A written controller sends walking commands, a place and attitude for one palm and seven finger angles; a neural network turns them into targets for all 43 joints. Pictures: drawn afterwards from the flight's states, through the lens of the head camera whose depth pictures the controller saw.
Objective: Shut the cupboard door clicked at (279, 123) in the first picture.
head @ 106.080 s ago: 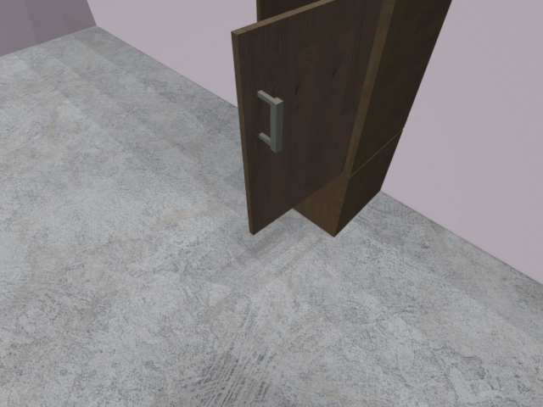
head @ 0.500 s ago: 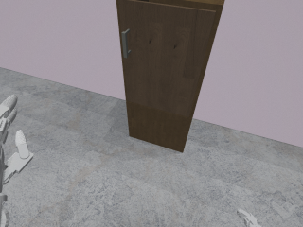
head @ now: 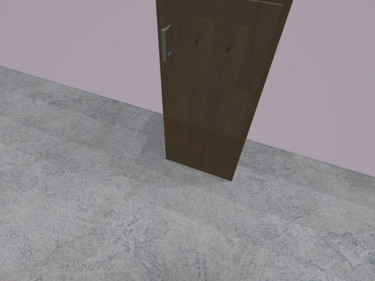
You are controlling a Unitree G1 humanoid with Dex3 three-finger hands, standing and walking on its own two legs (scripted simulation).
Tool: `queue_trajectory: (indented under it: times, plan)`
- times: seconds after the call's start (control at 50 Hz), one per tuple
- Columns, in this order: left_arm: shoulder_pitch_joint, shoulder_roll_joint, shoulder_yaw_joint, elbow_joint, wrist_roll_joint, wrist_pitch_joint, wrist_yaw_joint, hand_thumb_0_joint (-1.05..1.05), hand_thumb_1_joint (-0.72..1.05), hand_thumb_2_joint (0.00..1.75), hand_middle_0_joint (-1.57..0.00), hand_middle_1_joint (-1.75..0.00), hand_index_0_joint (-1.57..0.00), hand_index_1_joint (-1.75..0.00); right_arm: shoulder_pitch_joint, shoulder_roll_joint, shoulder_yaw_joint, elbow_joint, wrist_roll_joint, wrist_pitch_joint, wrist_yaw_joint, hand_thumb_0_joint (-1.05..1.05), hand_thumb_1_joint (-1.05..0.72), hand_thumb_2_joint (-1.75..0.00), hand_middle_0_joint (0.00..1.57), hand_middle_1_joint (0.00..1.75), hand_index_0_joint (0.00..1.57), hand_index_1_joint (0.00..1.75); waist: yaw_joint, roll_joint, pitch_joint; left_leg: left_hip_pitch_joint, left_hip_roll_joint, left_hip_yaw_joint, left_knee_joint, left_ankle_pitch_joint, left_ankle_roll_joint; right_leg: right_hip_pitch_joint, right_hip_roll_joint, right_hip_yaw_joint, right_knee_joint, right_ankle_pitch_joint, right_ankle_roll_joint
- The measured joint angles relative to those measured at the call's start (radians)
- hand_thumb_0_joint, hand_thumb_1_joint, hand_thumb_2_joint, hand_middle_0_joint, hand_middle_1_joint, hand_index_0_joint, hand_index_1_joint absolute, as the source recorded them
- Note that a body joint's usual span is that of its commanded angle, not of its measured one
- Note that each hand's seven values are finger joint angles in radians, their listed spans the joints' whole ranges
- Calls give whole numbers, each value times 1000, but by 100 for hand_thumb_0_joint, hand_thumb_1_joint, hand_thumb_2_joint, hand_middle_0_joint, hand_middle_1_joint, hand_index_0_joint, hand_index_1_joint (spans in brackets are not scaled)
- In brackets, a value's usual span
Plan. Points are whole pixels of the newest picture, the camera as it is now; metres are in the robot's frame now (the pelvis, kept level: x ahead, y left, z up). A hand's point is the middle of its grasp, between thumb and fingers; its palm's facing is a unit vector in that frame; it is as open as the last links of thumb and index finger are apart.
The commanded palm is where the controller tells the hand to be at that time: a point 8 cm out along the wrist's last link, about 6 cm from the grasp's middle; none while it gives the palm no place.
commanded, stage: let the arm hang, fingers relaxed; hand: left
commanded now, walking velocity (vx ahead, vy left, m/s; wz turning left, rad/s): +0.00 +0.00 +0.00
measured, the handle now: (167, 43) +0.91 +0.13 +0.07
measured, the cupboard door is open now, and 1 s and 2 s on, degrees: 0 0 0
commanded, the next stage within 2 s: look to check the result in 0.58 s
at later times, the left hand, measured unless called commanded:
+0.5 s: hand out of the picture -0.01 +0.19 -0.17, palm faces -0.01 -0.98 -0.18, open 7.4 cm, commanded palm none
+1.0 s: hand out of the picture +0.00 +0.20 -0.17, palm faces -0.02 -0.98 -0.22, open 7.4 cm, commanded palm none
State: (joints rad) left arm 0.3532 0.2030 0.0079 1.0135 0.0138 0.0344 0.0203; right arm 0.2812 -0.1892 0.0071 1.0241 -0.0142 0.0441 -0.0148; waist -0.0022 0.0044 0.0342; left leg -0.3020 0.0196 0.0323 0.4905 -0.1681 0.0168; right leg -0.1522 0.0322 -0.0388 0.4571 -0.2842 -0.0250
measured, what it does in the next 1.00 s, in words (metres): stands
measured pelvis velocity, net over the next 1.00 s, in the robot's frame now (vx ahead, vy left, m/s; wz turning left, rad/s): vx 0.01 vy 0.01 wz -0.04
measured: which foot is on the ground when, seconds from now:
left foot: down 0.00-1.00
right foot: down 0.00-1.00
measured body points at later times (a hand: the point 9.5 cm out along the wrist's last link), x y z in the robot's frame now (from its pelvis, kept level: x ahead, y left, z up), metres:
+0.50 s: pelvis +0.00 +0.02 +0.01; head -0.01 +0.02 +0.46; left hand -0.01 +0.24 -0.16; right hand -0.01 -0.19 -0.16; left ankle +0.06 +0.11 -0.74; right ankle -0.02 -0.10 -0.74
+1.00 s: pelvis +0.01 +0.01 +0.01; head +0.01 +0.01 +0.46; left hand +0.00 +0.25 -0.15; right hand +0.01 -0.23 -0.15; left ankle +0.06 +0.11 -0.74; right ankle -0.02 -0.10 -0.74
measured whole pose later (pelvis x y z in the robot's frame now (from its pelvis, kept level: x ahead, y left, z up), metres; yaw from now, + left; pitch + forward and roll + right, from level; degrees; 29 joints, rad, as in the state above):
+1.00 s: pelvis +0.01 +0.01 +0.01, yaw -2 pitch -2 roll +0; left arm 0.31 0.18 0.01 1.15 0.02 0.00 0.03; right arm 0.26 -0.19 -0.01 1.13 -0.01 0.01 -0.02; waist -0.01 0.01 0.03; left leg -0.21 -0.01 0.09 0.38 -0.13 0.04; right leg -0.10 0.00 0.01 0.39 -0.26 0.00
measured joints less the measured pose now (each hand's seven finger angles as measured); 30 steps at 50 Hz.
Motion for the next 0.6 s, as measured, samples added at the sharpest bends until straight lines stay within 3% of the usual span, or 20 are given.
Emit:
queue_trajectory:
  times: [0.32,0.6]
  plan:
    - [-28,-43,-8,116,1,-22,4,0,91,90,-20,-30,-20,-30,16,35,-2,95,4,-27,-8,1,-91,-90,20,30,20,30,-8,6,-40,73,-33,43,-107,43,27,37,-35,39,-52,27,29]
    - [-13,-68,-6,126,4,-27,7,0,91,90,-20,-30,-20,-30,26,47,-11,106,5,-32,-9,1,-91,-90,20,30,20,30,-11,2,-31,71,-38,55,-117,46,32,24,-41,50,-45,24,33]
